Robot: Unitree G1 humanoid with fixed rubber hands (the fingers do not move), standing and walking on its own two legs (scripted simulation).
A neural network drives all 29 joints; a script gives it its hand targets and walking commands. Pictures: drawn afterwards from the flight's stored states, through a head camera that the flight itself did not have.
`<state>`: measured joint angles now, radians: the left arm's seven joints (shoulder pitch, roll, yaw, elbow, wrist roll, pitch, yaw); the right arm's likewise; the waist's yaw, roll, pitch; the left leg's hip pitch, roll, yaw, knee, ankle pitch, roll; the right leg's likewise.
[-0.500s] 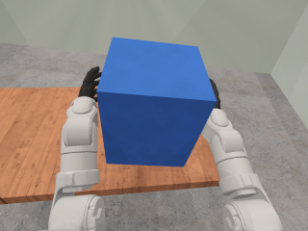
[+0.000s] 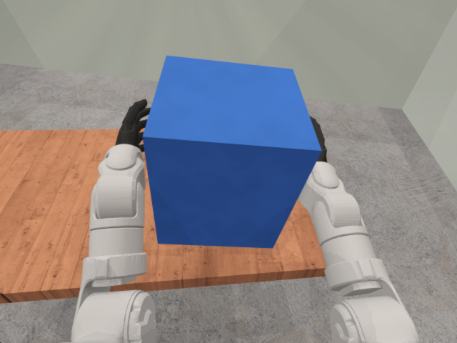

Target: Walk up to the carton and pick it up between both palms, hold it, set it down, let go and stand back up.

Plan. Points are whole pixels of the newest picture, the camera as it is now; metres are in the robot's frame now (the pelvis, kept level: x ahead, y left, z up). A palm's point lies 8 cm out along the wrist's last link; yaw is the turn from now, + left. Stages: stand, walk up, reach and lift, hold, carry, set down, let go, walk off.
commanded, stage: hold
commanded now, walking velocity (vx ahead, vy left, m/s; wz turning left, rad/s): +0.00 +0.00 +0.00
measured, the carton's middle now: (223, 158) +0.37 +0.01 +0.17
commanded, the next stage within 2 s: set down in 0.08 s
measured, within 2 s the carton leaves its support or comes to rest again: neither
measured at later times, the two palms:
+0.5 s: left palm (126, 161) +0.36 +0.17 +0.17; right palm (301, 179) +0.35 -0.13 +0.14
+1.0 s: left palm (136, 174) +0.38 +0.16 +0.12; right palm (298, 184) +0.37 -0.14 +0.11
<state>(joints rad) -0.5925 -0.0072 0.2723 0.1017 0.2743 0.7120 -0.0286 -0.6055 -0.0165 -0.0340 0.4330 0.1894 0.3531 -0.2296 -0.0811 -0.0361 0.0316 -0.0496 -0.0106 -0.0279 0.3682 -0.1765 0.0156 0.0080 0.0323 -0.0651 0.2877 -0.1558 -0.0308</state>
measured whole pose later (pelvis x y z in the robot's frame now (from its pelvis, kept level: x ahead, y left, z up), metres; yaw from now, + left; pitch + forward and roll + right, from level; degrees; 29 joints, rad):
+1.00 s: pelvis +0.02 +0.00 +0.00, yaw +0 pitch -6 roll -1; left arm -0.45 -0.05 0.22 0.22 0.27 0.38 -0.01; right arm -0.43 0.03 -0.06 0.55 0.06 -0.03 -0.19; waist -0.03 -0.06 0.08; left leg -0.05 -0.01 -0.02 0.36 -0.21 0.02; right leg 0.02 0.03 -0.08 0.26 -0.18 -0.02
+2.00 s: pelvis +0.03 +0.00 +0.00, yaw -1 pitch +4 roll -1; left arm -0.55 -0.03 0.32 0.79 0.26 -0.04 0.00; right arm -0.49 0.10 -0.32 0.85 -0.19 -0.26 -0.15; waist 0.00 -0.01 -0.02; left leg -0.23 0.00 0.01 0.33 -0.17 0.01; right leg -0.17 0.03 -0.07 0.25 -0.14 -0.03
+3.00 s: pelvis +0.03 +0.00 -0.01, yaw -1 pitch +14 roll -1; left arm -0.57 0.04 0.25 1.16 0.12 -0.44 0.09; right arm -0.51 0.07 -0.28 1.02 -0.19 -0.46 -0.16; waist 0.00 0.03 -0.12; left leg -0.49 0.01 0.02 0.46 -0.21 0.02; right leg -0.43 0.03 -0.07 0.37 -0.18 -0.03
